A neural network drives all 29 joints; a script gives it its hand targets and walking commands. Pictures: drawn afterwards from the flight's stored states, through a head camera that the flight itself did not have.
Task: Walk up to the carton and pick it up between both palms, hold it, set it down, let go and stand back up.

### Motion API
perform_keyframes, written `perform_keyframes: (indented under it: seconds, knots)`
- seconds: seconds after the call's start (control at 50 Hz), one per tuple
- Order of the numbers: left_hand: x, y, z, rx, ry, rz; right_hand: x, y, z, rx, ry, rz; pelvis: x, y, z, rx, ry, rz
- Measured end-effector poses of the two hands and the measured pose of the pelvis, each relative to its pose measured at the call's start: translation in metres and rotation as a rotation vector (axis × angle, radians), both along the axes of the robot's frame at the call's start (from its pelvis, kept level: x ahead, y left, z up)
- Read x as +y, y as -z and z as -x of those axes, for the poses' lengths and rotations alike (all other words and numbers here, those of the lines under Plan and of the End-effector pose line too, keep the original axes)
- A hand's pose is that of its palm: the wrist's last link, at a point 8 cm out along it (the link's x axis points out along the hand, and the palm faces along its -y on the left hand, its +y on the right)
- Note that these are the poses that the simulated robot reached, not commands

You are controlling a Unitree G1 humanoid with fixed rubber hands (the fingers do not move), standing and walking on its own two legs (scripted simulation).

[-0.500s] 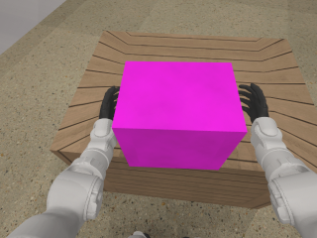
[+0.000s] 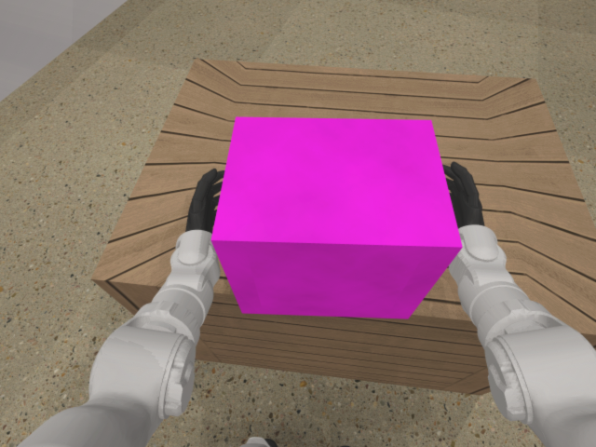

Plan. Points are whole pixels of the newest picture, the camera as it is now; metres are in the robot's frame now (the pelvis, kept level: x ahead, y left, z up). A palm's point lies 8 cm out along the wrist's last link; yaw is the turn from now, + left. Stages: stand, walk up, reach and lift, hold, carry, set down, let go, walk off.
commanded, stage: reach and lift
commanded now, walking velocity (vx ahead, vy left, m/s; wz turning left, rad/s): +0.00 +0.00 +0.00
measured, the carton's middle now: (328, 225) +0.43 +0.00 -0.01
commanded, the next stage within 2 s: none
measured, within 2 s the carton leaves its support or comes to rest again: leaves its support in 1.10 s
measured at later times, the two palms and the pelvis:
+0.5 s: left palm (202, 224) +0.40 +0.18 +0.03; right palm (464, 217) +0.42 -0.19 +0.04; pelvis +0.00 +0.00 +0.00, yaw +0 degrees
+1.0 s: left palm (201, 225) +0.40 +0.18 +0.03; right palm (465, 220) +0.41 -0.19 +0.05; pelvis +0.00 +0.00 +0.01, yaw +1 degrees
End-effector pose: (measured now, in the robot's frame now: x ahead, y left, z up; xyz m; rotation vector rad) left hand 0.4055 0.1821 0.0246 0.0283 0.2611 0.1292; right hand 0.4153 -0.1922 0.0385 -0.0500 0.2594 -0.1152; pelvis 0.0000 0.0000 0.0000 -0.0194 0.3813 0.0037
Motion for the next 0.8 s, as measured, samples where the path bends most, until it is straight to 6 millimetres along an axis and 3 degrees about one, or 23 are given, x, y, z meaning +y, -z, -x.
perform_keyframes:
  seconds: [0.8]
  knots:
    - [-0.0010, -0.0045, 0.0009, -0.030, -0.004, -0.003, 0.0026, -0.0065, 0.0001, -0.004, 0.001, 0.008, 0.0012, -0.0016, 0.0018, -0.005, -0.010, -0.003]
